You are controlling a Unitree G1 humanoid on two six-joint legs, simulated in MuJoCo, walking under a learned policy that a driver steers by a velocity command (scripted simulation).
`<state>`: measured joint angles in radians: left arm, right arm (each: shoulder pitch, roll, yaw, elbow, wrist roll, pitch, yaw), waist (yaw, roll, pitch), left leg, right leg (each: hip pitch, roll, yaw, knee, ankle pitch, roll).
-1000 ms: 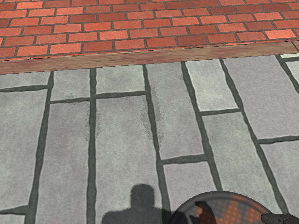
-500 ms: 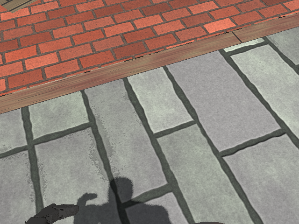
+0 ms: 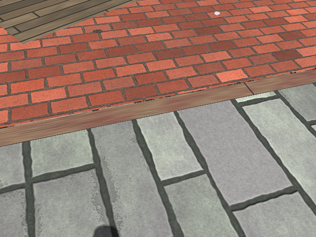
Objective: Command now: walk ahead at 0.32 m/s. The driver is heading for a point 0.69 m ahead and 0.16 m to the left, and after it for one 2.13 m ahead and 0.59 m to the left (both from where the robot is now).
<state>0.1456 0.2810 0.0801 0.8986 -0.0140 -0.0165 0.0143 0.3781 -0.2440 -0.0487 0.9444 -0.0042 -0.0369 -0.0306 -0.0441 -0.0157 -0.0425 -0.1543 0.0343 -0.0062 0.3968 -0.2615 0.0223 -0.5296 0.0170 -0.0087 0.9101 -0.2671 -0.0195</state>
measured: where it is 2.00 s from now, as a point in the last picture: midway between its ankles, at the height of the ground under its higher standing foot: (132, 212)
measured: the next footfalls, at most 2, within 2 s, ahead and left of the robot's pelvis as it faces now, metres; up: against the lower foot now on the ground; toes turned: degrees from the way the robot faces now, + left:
right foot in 0.30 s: +0.20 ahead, -0.17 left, +0.00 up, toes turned -2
left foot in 0.82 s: +0.50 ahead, +0.08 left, +0.00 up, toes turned +19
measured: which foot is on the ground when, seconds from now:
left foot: down 0.00-0.30, up 0.32-0.80, down 0.82-1.00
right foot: up 0.00-0.28, down 0.30-0.80, up 0.82-1.00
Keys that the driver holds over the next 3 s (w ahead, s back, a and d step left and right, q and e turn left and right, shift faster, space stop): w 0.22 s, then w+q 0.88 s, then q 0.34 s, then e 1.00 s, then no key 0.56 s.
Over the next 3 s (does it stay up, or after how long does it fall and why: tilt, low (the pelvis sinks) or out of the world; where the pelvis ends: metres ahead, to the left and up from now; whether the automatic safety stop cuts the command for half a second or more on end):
stays up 0.69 0.04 -0.01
